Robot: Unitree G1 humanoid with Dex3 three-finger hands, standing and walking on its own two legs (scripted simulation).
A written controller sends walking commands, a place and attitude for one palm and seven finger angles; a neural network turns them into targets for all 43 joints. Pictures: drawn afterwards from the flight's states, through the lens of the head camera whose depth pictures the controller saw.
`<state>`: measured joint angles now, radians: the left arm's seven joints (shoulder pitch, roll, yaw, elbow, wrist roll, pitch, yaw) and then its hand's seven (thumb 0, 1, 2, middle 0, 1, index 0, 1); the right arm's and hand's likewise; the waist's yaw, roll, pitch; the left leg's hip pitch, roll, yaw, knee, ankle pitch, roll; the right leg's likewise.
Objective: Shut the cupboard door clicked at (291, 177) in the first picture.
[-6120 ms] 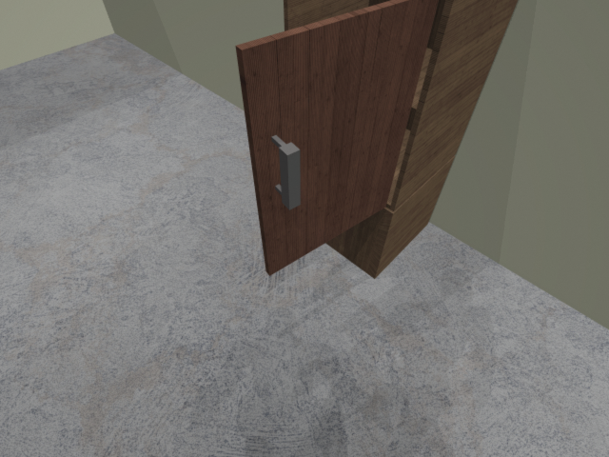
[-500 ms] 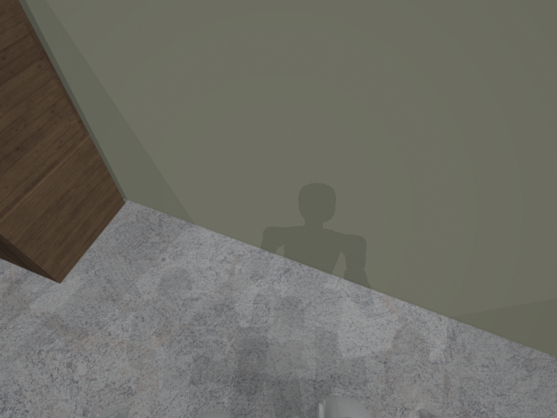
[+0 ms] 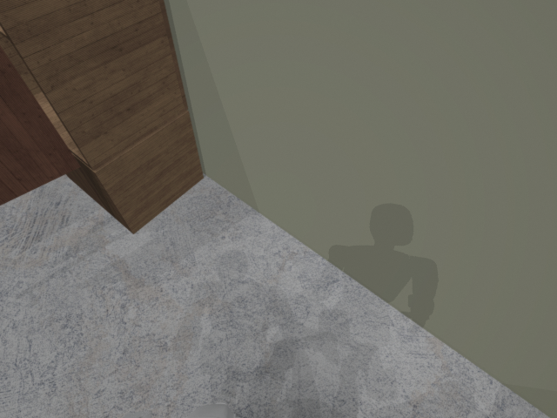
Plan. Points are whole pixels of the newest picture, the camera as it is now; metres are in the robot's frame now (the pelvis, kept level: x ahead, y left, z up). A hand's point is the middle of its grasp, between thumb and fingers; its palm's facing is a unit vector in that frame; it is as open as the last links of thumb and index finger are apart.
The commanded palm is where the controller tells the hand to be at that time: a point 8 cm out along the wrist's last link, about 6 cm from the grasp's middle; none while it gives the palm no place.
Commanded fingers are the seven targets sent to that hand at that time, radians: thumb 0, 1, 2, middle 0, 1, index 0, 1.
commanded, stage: turn to face it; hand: left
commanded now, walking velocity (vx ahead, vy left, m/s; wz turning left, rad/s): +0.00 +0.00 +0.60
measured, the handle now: out of the picture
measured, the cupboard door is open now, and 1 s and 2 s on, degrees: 80 80 80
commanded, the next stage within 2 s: take the last steps up to it in 1.24 s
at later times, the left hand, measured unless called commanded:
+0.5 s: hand out of the picture +0.05 +0.20 -0.14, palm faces +0.28 -0.91 -0.30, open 7.4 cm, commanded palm none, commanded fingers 0.00 0.90 0.90 -0.20 -0.30 -0.20 -0.30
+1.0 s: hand out of the picture -0.05 +0.23 -0.17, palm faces +0.56 -0.79 -0.24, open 7.4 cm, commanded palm none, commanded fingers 0.00 0.90 0.90 -0.20 -0.30 -0.20 -0.30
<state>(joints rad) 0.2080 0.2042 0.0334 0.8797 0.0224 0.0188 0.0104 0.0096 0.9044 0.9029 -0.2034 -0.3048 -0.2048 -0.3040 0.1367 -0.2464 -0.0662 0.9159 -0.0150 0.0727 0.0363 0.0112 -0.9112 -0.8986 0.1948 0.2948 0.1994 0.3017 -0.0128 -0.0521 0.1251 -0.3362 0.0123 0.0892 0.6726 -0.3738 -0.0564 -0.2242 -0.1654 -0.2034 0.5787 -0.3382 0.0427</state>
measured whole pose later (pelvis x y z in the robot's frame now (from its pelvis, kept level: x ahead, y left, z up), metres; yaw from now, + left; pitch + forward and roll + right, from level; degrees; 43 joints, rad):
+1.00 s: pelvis +0.00 +0.00 +0.01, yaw +33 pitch +0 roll -2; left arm 0.16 0.28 0.07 0.91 0.02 0.07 0.01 0.01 0.91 0.90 -0.20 -0.30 -0.20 -0.30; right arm 0.15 -0.20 -0.03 0.92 -0.03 0.03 0.00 0.01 -0.91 -0.90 0.20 0.30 0.20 0.30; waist 0.01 -0.03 0.10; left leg -0.27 -0.02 -0.01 0.50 -0.23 0.05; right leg -0.47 -0.09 -0.02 1.06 -0.42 0.08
